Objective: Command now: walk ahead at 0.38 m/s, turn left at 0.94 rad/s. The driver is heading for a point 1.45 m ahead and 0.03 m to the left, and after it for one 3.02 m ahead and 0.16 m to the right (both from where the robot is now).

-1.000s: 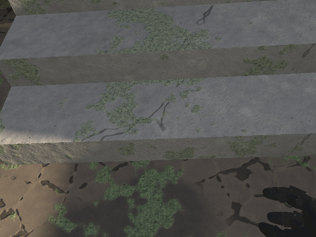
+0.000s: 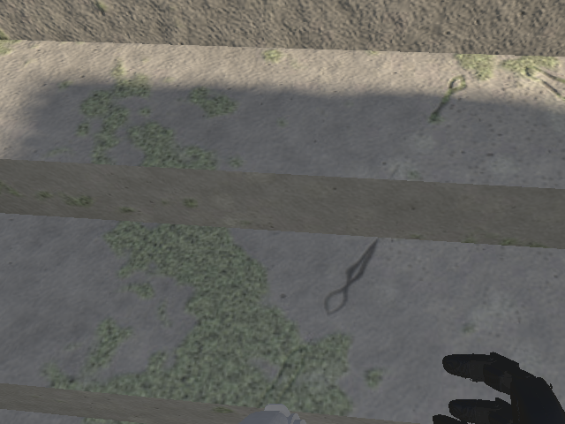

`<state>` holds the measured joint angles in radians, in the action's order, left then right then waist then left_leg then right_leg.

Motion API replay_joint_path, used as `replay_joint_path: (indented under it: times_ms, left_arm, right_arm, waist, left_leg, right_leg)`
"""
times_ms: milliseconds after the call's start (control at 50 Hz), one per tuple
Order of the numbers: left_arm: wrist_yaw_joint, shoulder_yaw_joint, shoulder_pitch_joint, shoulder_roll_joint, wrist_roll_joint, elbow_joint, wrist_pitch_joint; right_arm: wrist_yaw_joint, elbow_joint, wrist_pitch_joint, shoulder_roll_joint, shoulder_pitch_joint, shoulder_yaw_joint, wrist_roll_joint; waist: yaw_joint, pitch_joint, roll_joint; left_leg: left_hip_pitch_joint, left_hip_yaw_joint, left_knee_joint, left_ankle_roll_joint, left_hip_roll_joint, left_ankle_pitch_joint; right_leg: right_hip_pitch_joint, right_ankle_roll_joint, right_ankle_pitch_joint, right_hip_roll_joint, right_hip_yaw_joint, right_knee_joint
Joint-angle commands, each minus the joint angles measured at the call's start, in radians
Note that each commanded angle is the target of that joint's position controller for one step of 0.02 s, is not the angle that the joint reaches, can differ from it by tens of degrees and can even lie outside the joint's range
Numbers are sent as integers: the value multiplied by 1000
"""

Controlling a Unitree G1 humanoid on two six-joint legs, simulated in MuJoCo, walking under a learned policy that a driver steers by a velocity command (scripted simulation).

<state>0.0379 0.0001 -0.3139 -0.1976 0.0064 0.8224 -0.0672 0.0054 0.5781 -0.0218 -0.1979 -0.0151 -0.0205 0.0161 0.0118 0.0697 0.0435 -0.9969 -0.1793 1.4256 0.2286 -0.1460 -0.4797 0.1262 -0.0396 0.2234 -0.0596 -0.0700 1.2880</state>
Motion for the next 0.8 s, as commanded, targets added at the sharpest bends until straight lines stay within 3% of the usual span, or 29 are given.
replay_joint_path:
  times_ms: [20,40,60,80,120,160,180,200,220,260,300,320,340,360,380,400,440,460,480,500,520,540,560,580,600,620,680,760,800]
  left_arm:
    - [-5,-34,4,-120,-40,-250,-29]
    - [-24,-25,33,-70,-52,-248,-16]
    - [-36,-16,79,-60,-74,-267,-1]
    - [-49,-15,111,-54,-82,-293,11]
    - [-75,6,213,-10,-101,-341,27]
    - [-89,-1,288,-70,-105,-365,32]
    - [-96,10,349,-22,-101,-376,38]
    - [-96,21,368,0,-99,-389,41]
    - [-85,31,413,55,-106,-389,47]
    - [-80,58,452,106,-114,-429,61]
    - [-71,74,575,141,-101,-475,75]
    - [-67,74,604,126,-89,-496,82]
    - [-68,71,619,100,-68,-519,95]
    - [-78,68,618,119,-63,-520,97]
    - [-77,60,570,92,-59,-505,97]
    - [-76,43,504,55,-49,-457,97]
    - [-81,22,341,28,-24,-377,99]
    - [-86,0,224,-1,-6,-328,104]
    - [-86,-31,105,-48,-9,-279,102]
    - [-90,-61,60,-98,-10,-248,105]
    - [-111,-70,100,-133,-31,-216,134]
    - [-106,-40,160,-27,1,-213,135]
    - [-115,-32,211,18,-5,-185,119]
    - [-123,-23,260,58,-11,-165,100]
    - [-127,-17,251,73,-19,-131,74]
    - [-122,-27,232,43,-23,-112,52]
    - [-109,-54,162,-43,-12,-95,15]
    - [-118,-73,82,-113,-28,-107,15]
    - [-124,-85,56,-134,-31,-127,19]
  right_arm:
    - [-34,22,4,-307,188,144,-5]
    - [-42,48,9,-223,156,128,0]
    - [-56,78,16,-173,165,116,7]
    - [-55,106,31,-163,192,112,8]
    - [-60,170,51,-194,258,122,-6]
    - [-47,175,75,-185,330,115,-17]
    - [-49,213,86,-193,414,115,-5]
    - [-50,224,92,-202,457,118,-2]
    - [-44,248,92,-202,510,121,7]
    - [-35,263,83,-207,557,126,0]
    - [-49,259,54,-155,550,108,13]
    - [-58,255,44,-159,549,106,14]
    - [-65,231,33,-193,543,116,2]
    - [-74,227,29,-211,559,126,13]
    - [-83,224,26,-243,575,140,8]
    - [-83,210,25,-255,580,152,-10]
    - [-84,145,34,-256,411,160,-24]
    - [-85,112,43,-257,328,165,-33]
    - [-76,99,61,-261,287,167,-52]
    - [-62,102,65,-242,279,170,-65]
    - [-44,75,45,-208,330,162,-29]
    - [-36,86,34,-128,388,117,15]
    - [-33,85,18,-65,373,92,30]
    - [-34,74,9,-26,352,65,49]
    - [-34,57,1,-9,321,48,59]
    - [-40,48,-6,-13,307,43,50]
    - [-57,-40,2,-24,176,34,28]
    - [-57,-113,2,-26,73,24,45]
    - [-55,-139,1,-30,17,23,47]
  waist:
    - [-7,-443,-28]
    - [-38,-306,-100]
    - [-39,-210,-131]
    - [-44,-172,-106]
    - [-41,-154,-166]
    - [-8,-110,-232]
    - [39,-135,-148]
    - [48,-156,-131]
    - [78,-188,-52]
    - [53,-178,-54]
    - [72,-119,-53]
    - [74,-82,-40]
    - [86,-61,-3]
    - [72,-101,28]
    - [59,-171,28]
    - [57,-214,23]
    - [-49,-300,67]
    - [-96,-328,122]
    - [-161,-353,69]
    - [-224,-384,-174]
    - [-134,-463,-438]
    - [-71,-391,-271]
    - [-12,-198,-136]
    - [37,-69,-13]
    - [47,-30,52]
    - [53,-4,67]
    - [34,-56,-35]
    - [6,-184,-150]
    - [-14,-199,-139]
  left_leg:
    - [896,1092,-936,85,266,756]
    - [742,994,-912,66,200,570]
    - [639,885,-911,83,158,526]
    - [610,825,-933,65,138,545]
    - [600,680,-940,-2,113,744]
    - [587,590,-945,-113,76,1035]
    - [697,602,-935,-120,62,1118]
    - [783,615,-933,-125,70,1075]
    - [901,664,-916,-129,85,1082]
    - [935,659,-893,-163,67,1017]
    - [878,721,-997,-143,72,966]
    - [868,764,-1024,-125,90,979]
    - [858,791,-1117,-113,126,1095]
    - [947,816,-1082,-94,179,1313]
    - [1062,790,-1052,-94,200,1393]
    - [1105,693,-1004,-123,192,1623]
    - [957,568,-928,-190,179,2035]
    - [871,579,-869,-215,188,2105]
    - [808,549,-716,-242,169,1968]
    - [595,448,-254,-294,9,915]
    - [479,347,240,-377,-121,10]
    - [424,438,311,-318,-88,24]
    - [331,432,370,-286,-66,29]
    - [307,428,294,-241,-28,13]
    - [305,415,236,-235,14,5]
    - [302,336,204,-246,41,24]
    - [247,261,164,-257,72,217]
    - [162,294,182,-247,69,264]
    - [119,316,168,-249,77,255]
  right_leg:
    - [615,20,-85,127,180,672]
    - [662,21,-54,108,176,716]
    - [727,25,3,109,187,727]
    - [786,27,62,101,182,798]
    - [861,22,99,49,187,737]
    - [845,9,169,16,106,461]
    - [950,17,208,59,55,594]
    - [1021,33,183,58,81,590]
    - [1154,57,216,83,68,815]
    - [1227,78,218,108,103,789]
    - [1205,64,232,147,65,700]
    - [1201,48,231,154,60,622]
    - [1133,36,295,166,5,470]
    - [1099,48,279,151,36,476]
    - [1062,60,257,146,56,420]
    - [968,76,272,148,9,357]
    - [543,121,246,177,-30,81]
    - [322,140,246,175,0,-67]
    - [117,170,197,172,43,-287]
    - [-62,343,-51,2,399,-524]
    - [62,566,-469,-255,948,-726]
    - [172,533,-255,-187,1014,-735]
    - [324,478,110,-138,904,-723]
    - [463,405,307,-81,814,-717]
    - [517,364,337,-40,719,-686]
    - [530,353,247,-3,627,-681]
    - [454,364,-206,47,528,-614]
    - [296,356,-120,59,608,-599]
    - [243,351,-37,51,654,-605]
